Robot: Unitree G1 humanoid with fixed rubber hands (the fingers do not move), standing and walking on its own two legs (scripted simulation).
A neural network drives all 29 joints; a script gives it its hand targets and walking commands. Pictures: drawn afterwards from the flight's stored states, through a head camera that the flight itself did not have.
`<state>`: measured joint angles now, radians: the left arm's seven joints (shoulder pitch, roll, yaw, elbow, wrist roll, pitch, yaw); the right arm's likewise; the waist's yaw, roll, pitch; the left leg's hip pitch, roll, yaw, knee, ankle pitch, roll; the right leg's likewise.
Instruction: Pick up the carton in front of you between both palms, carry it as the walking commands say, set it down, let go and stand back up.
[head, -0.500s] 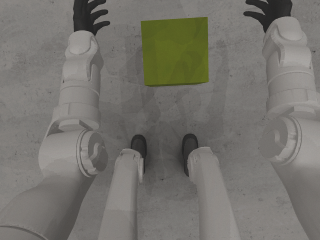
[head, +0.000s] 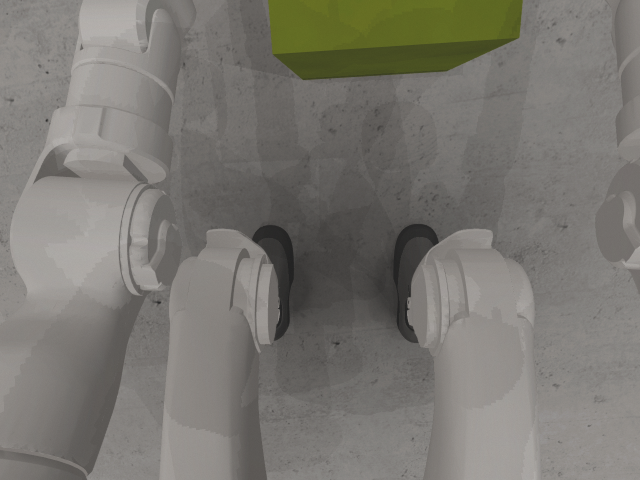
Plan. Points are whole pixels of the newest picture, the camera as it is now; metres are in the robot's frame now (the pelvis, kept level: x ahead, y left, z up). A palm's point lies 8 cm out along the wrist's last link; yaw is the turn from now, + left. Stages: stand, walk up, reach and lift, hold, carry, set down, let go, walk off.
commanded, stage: reach and lift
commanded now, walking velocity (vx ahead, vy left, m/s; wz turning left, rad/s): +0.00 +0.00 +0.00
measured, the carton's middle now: out of the picture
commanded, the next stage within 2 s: none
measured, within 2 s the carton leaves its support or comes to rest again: leaves its support in 1.08 s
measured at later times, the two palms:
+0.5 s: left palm out of the picture +0.58 +0.13 -0.21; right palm out of the picture +0.58 -0.22 -0.21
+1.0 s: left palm out of the picture +0.58 +0.11 -0.21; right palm out of the picture +0.58 -0.20 -0.21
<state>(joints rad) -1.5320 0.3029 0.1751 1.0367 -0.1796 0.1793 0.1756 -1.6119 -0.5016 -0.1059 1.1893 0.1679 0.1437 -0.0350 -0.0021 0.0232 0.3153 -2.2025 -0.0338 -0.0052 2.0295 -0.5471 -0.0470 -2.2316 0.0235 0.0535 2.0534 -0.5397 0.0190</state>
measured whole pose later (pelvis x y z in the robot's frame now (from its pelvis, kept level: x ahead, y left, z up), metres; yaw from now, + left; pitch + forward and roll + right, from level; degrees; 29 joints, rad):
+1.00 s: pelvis +0.01 -0.01 -0.05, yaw +0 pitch +34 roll +2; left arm -1.55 0.22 0.33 0.96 -0.04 0.23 0.10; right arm -1.61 -0.40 -0.17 1.06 0.06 0.24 0.01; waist -0.03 0.03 0.47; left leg -2.22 -0.06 -0.04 2.23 -0.61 -0.07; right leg -2.24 0.01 0.02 2.26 -0.62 -0.01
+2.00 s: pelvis +0.03 +0.01 +0.17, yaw -3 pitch +38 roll +1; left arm -0.86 -0.10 0.49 0.59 0.23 0.41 0.06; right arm -0.89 0.02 -0.43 0.64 -0.25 0.44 -0.01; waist 0.00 0.02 -0.23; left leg -1.67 -0.06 -0.06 1.49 -0.49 -0.05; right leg -1.70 0.05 0.07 1.50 -0.47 0.03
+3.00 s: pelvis +0.09 +0.01 +0.36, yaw -4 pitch -3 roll +0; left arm -0.32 -0.17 0.31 0.42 0.31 0.59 -0.01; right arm -0.32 0.17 -0.31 0.42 -0.32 0.61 0.01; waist 0.00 0.01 -0.03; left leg -0.19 -0.02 -0.07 0.47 -0.23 -0.01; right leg -0.21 0.02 0.08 0.46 -0.21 0.01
